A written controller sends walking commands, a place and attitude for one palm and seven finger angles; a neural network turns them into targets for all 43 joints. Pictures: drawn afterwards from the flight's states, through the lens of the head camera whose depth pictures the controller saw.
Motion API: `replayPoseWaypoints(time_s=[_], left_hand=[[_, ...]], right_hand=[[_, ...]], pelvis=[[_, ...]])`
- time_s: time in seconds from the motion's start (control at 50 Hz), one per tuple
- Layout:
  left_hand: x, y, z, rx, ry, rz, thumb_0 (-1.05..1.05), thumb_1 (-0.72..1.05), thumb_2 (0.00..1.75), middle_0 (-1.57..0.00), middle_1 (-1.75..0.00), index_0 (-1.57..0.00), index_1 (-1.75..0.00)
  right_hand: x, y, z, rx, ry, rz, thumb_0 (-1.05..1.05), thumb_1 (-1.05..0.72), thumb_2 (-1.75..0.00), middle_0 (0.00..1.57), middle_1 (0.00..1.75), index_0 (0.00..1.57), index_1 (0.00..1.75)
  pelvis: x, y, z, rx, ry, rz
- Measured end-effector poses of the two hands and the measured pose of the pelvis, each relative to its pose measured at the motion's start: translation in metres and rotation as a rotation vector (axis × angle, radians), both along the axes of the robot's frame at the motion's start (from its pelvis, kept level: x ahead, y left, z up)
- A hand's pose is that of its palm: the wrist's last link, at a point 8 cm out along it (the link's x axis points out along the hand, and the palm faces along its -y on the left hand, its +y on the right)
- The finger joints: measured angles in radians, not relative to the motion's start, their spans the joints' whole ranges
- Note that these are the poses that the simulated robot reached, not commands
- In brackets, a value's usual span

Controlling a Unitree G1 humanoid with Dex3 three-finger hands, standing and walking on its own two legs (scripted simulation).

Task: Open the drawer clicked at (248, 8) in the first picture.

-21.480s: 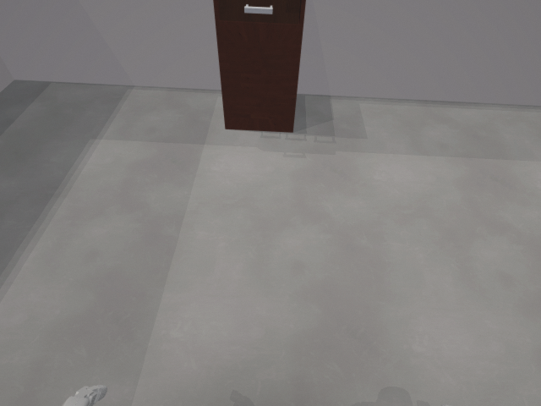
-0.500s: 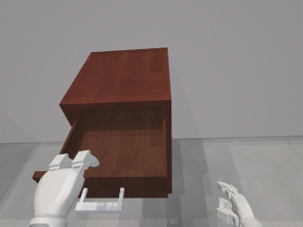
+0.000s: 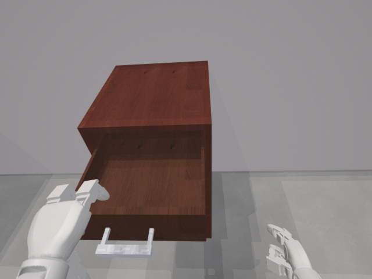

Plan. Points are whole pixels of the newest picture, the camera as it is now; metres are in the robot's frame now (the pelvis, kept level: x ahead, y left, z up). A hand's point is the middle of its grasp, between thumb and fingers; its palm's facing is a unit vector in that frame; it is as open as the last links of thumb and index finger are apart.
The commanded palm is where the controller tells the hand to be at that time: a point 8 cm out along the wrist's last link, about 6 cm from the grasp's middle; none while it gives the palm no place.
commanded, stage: draw the hand back to the body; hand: left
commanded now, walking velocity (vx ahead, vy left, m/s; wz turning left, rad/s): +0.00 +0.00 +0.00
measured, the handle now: (126, 241) +0.21 +0.19 -0.05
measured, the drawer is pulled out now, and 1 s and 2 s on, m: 0.28 0.28 0.28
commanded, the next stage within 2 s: step back with the hand held close in 1.30 s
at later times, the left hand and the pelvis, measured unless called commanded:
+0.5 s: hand (80, 213) +0.18 +0.21 +0.14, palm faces +0.31 -0.87 -0.38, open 13.5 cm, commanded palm +0.13 +0.26 +0.17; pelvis +0.01 +0.01 +0.01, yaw +2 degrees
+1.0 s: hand (56, 196) +0.19 +0.25 +0.17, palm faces +0.42 -0.81 -0.40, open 9.5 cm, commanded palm +0.14 +0.29 +0.19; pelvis +0.02 +0.00 +0.01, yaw +3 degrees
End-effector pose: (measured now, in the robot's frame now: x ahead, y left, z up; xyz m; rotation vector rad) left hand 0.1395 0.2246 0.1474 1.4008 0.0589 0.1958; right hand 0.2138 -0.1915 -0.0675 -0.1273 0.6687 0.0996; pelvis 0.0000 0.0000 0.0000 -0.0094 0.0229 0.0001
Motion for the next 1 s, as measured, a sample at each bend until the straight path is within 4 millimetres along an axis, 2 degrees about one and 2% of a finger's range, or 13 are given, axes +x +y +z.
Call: replayPoseWaypoints(time_s=[0.16, 0.32, 0.4, 0.44, 0.5, 0.6, 0.7, 1.0], left_hand=[[-0.002, 0.002, 0.004, 0.007, 0.022, -0.037, 0.00, -0.49, 0.30, -0.32, -1.20, -0.32, -1.20], [-0.001, 0.022, 0.012, 0.027, 0.007, 0.000, 0.00, -0.49, 0.30, -0.32, -1.20, -0.32, -1.20], [0.000, 0.025, 0.006, -0.669, -0.128, 0.026, -0.01, -0.47, 0.31, -0.32, -1.19, -0.32, -1.19], [0.001, 0.024, 0.005, -0.851, -0.191, 0.022, -0.01, -0.45, 0.32, -0.32, -1.17, -0.32, -1.17], [0.004, 0.026, 0.012, -0.958, -0.276, -0.003, -0.01, -0.39, 0.34, -0.31, -1.14, -0.31, -1.13], [0.012, 0.037, 0.024, -0.977, -0.347, -0.021, -0.01, -0.25, 0.40, -0.30, -1.05, -0.30, -1.04], [0.016, 0.044, 0.028, -0.960, -0.342, -0.006, -0.01, -0.09, 0.47, -0.29, -0.94, -0.28, -0.94], [0.009, 0.060, 0.039, -0.902, -0.378, 0.066, 0.00, 0.42, 0.69, -0.25, -0.61, -0.25, -0.60]], right_hand=[[0.001, -0.004, 0.003, -0.033, 0.001, -0.008, 0.01, -0.91, -0.90, 0.20, 0.30, 0.20, 0.30], [0.005, -0.001, 0.004, -0.047, 0.006, -0.012, 0.01, -0.91, -0.90, 0.20, 0.30, 0.20, 0.30], [0.003, 0.005, 0.012, -0.049, -0.072, -0.053, 0.01, -0.91, -0.90, 0.20, 0.30, 0.20, 0.30], [-0.001, 0.007, 0.016, -0.065, -0.098, -0.065, 0.01, -0.91, -0.90, 0.20, 0.30, 0.20, 0.30], [-0.006, 0.009, 0.017, -0.083, -0.108, -0.065, 0.01, -0.91, -0.90, 0.20, 0.30, 0.20, 0.30], [-0.010, 0.009, 0.012, -0.090, -0.079, -0.060, 0.01, -0.91, -0.90, 0.20, 0.30, 0.20, 0.30], [-0.010, 0.005, 0.007, -0.089, -0.051, -0.072, 0.01, -0.91, -0.90, 0.20, 0.30, 0.20, 0.30], [0.004, -0.007, 0.011, -0.100, -0.053, -0.091, 0.01, -0.91, -0.90, 0.20, 0.30, 0.20, 0.30]], pelvis=[[0.001, 0.003, 0.003, -0.003, 0.000, -0.001], [0.003, 0.007, 0.004, -0.007, 0.000, 0.008], [0.005, 0.008, 0.005, 0.000, -0.040, 0.026], [0.008, 0.007, 0.006, 0.002, -0.048, 0.032], [0.013, 0.006, 0.007, 0.002, -0.053, 0.042], [0.017, 0.007, 0.009, 0.001, -0.054, 0.046], [0.020, 0.008, 0.011, 0.002, -0.044, 0.043], [0.021, 0.003, 0.014, 0.005, -0.044, 0.052]])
